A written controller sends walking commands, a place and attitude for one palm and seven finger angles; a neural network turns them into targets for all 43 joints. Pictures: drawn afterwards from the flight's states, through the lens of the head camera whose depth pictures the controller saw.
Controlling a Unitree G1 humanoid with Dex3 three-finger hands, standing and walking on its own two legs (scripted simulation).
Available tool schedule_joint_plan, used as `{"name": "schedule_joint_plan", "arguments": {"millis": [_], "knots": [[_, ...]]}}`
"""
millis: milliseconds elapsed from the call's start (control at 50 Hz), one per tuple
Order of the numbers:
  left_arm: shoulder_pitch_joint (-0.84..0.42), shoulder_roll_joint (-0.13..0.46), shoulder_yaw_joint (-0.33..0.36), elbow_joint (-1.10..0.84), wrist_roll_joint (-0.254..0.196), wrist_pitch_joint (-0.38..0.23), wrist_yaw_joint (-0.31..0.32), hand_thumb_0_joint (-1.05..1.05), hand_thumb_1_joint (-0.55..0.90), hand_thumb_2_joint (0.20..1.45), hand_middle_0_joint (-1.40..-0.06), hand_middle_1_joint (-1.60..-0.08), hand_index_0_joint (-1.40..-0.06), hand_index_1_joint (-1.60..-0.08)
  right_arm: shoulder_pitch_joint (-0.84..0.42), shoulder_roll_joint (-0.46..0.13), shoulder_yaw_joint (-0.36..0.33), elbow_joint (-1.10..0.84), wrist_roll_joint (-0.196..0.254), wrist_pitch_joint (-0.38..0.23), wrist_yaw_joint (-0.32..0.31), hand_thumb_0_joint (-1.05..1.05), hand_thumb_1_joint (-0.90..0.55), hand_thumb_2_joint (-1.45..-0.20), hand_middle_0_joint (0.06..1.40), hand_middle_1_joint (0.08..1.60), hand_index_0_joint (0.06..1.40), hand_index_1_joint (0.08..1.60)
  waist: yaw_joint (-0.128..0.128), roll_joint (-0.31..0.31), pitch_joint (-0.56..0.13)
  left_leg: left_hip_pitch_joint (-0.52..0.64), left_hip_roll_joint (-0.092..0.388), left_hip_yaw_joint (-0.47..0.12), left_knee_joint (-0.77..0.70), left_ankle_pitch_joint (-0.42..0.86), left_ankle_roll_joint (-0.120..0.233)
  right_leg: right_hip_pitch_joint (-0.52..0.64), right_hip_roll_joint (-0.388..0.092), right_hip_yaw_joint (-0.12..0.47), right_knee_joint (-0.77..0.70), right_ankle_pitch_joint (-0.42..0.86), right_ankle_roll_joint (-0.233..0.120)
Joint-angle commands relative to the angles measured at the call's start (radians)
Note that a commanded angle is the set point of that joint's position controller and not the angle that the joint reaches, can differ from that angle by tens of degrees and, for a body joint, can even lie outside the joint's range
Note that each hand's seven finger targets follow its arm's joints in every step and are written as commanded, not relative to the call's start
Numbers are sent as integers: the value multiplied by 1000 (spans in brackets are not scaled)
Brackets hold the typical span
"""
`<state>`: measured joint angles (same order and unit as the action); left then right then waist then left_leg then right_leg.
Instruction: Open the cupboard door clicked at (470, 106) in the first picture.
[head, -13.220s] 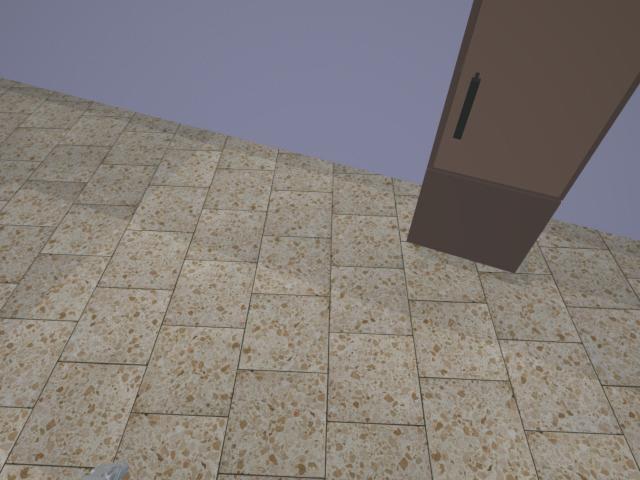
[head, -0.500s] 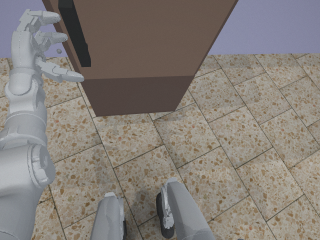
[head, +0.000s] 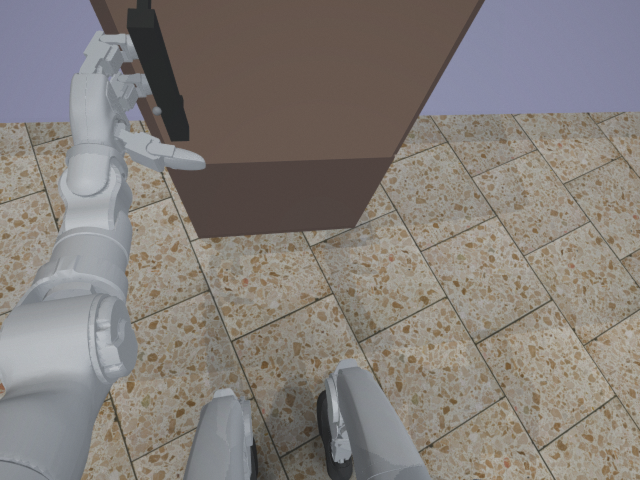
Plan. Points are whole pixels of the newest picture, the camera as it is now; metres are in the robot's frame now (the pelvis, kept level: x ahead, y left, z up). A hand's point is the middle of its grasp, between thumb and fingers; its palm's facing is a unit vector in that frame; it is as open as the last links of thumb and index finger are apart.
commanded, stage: slide the fingers in behind the handle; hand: left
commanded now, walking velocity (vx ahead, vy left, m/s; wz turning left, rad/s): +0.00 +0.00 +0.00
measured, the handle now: (164, 71) +0.59 +0.12 +0.05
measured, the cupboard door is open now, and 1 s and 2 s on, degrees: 0 0 3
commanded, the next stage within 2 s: close the thumb around the handle in 0.82 s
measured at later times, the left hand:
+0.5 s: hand (188, 108) +0.54 +0.10 +0.04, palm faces +0.00 -1.00 -0.03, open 13.9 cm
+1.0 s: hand (187, 108) +0.54 +0.10 +0.04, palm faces -0.01 -1.00 -0.03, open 13.8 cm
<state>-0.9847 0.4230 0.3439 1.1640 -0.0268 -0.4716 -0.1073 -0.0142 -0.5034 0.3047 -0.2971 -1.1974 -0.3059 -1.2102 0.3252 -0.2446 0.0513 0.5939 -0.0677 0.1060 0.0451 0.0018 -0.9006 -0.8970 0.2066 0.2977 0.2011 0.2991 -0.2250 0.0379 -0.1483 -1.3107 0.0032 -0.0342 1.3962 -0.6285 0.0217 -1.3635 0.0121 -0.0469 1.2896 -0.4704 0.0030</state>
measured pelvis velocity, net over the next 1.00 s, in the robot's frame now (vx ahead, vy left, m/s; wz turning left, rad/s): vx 0.00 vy -0.01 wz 0.01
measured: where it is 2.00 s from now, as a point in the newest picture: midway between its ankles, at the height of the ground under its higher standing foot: (291, 473)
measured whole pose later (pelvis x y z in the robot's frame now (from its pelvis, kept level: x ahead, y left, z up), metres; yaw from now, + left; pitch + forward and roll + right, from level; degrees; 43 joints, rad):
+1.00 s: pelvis +0.00 -0.01 +0.00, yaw +1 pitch +31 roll -2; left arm -1.02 0.37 0.31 1.20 0.00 -0.50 -0.03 -0.01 -0.49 0.31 -0.31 -1.21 -0.32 -1.22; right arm 0.33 -0.25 0.04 0.61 -0.07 0.09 0.05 0.00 -0.90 -0.90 0.21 0.30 0.20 0.30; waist -0.22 0.04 -0.15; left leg -1.32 0.00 -0.03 1.39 -0.62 0.01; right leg -1.38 0.01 -0.04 1.31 -0.47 -0.01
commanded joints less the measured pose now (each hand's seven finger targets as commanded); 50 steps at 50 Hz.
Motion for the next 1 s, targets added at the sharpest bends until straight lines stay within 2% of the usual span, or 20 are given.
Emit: {"name": "schedule_joint_plan", "arguments": {"millis": [0, 60, 140, 200, 340, 380, 420, 480, 520, 540, 580, 660, 700, 780, 800, 820, 880, 900, 940, 980], "knots": [[-455, 133, -30, -236, -1, -88, 13, 0, -500, 300, -300, -1200, -300, -1200, 197, -188, -73, -30, 0, -10, -2, 0, -900, -900, 200, 300, 200, 300, -21, 179, -594, 415, 5, -46, -167, 508, -22, 343, 22, 1, -110, 303, -33], [-439, 116, -30, -234, -4, -89, 27, 0, -500, 300, -300, -1200, -300, -1200, 199, -186, -77, -37, -1, -8, -1, 0, -900, -900, 200, 300, 200, 300, -20, 152, -604, 406, 2, -42, -168, 505, -17, 367, 22, 2, -112, 316, -33], [-447, 108, -31, -167, 8, -76, 53, 0, -500, 300, -300, -1200, -300, -1200, 191, -181, -70, -33, 0, -6, -3, 0, -900, -900, 200, 300, 200, 300, -28, 92, -519, 296, -6, -25, -173, 393, -4, 383, 21, 13, -127, 261, -26], [-456, 122, -17, -191, 22, -96, 72, 0, -500, 300, -300, -1200, -300, -1200, 194, -179, -74, -38, -3, -13, -4, 0, -900, -900, 200, 300, 200, 300, -19, 109, -582, 322, -8, -25, -167, 422, -6, 397, 20, 17, -115, 288, -29], [-465, 106, -33, -178, 35, -97, 88, 0, -500, 300, -300, -1200, -300, -1200, 198, -177, -76, -38, -4, -17, 2, 0, -900, -900, 200, 300, 200, 300, -24, 92, -599, 280, -13, -10, -157, 398, 0, 435, 18, 29, -117, 303, -26], [-498, 83, -55, -182, 31, -92, 84, 0, -500, 300, -300, -1200, -300, -1200, 201, -176, -77, -29, -5, -18, 2, 0, -900, -900, 200, 300, 200, 300, -39, 108, -596, 284, -13, -10, -155, 391, 0, 426, 17, 28, -119, 304, -25], [-486, 110, -32, -170, 23, -81, 81, 0, -500, 300, -300, -1200, -300, -1200, 202, -179, -76, -29, -1, -18, -1, 0, -900, -900, 200, 300, 200, 300, -34, 76, -589, 252, -14, -4, -155, 372, 5, 454, 17, 35, -127, 300, -24], [-500, 135, -16, -186, 17, -82, 70, 0, -500, 300, -300, -1200, -300, -1200, 204, -179, -76, -28, -2, -23, -5, 0, -900, -900, 200, 300, 200, 300, -29, 104, -623, 264, -16, -1, -152, 381, 5, 467, 16, 38, -124, 315, -26], [-474, 105, -34, -159, 12, -73, 64, 0, -500, 300, -300, -1200, -300, -1200, 200, -175, -73, -29, 1, -26, -3, 0, -900, -900, 200, 300, 200, 300, -33, 80, -581, 233, -16, 3, -155, 355, 7, 466, 18, 39, -134, 297, -24], [-489, 138, -14, -176, 12, -78, 66, 0, -500, 300, -300, -1200, -300, -1200, 201, -179, -72, -29, 0, -26, -6, 0, -900, -900, 200, 300, 200, 300, -28, 80, -586, 230, -16, 2, -155, 352, 7, 473, 17, 42, -132, 294, -25], [-477, 135, -13, -176, 14, -83, 65, 0, -500, 300, -300, -1200, -300, -1200, 201, -178, -72, -31, 0, -30, -5, 0, -900, -900, 200, 300, 200, 300, -19, 113, -603, 253, -16, -1, -158, 369, 3, 459, 18, 36, -124, 298, -28], [-491, 109, -35, -186, 10, -92, 63, 0, -500, 300, -300, -1200, -300, -1200, 200, -177, -73, -32, 1, -33, -5, 0, -900, -900, 200, 300, 200, 300, -34, 102, -584, 269, -14, -6, -161, 375, 5, 439, 18, 33, -125, 296, -27], [-477, 122, -22, -191, 11, -97, 66, 0, -500, 300, -300, -1200, -300, -1200, 200, -181, -75, -31, -1, -33, -2, 0, -900, -900, 200, 300, 200, 300, -17, 125, -604, 293, -13, -11, -164, 383, -1, 427, 18, 29, -122, 282, -28], [-491, 113, -34, -154, 20, -90, 75, 0, -500, 300, -300, -1200, -300, -1200, 201, -184, -74, -25, 0, -30, -3, 0, -900, -900, 200, 300, 200, 300, -35, 101, -555, 263, -11, -14, -163, 360, 1, 400, 18, 28, -124, 261, -25], [-513, 94, -51, -172, 19, -91, 76, 0, -500, 300, -300, -1200, -300, -1200, 200, -181, -73, -24, -2, -30, -1, 0, -900, -900, 200, 300, 200, 300, -41, 115, -558, 275, -12, -14, -164, 362, 1, 396, 18, 26, -126, 261, -26], [-498, 115, -30, -168, 23, -92, 77, 0, -500, 300, -300, -1200, -300, -1200, 204, -184, -76, -24, -3, -30, -2, 0, -900, -900, 200, 300, 200, 300, -29, 105, -574, 278, -13, -14, -162, 369, 0, 410, 18, 27, -124, 267, -27], [-513, 139, -13, -174, 24, -95, 79, 0, -500, 300, -300, -1200, -300, -1200, 208, -186, -76, -23, -4, -29, -4, 0, -900, -900, 200, 300, 200, 300, -31, 110, -606, 289, -11, -18, -155, 397, -1, 409, 16, 25, -112, 289, -27], [-495, 107, -35, -165, 24, -92, 76, 0, -500, 300, -300, -1200, -300, -1200, 207, -183, -76, -25, -3, -28, -2, 0, -900, -900, 200, 300, 200, 300, -31, 120, -605, 302, -12, -19, -158, 403, -3, 401, 18, 22, -113, 287, -27], [-494, 97, -40, -158, 18, -86, 74, 0, -388, 348, -308, -1212, -308, -1212, 203, -183, -75, -23, -4, -27, -1, 0, -900, -900, 200, 300, 200, 300, -34, 113, -576, 295, -10, -18, -160, 389, -2, 391, 18, 20, -121, 272, -26], [-511, 98, -41, -176, 18, -89, 76, 0, -276, 396, -316, -1224, -316, -1224, 205, -183, -75, -24, -4, -26, -2, 0, -900, -900, 200, 300, 200, 300, -34, 125, -596, 313, -10, -21, -159, 406, -3, 386, 18, 20, -115, 283, -28]]}}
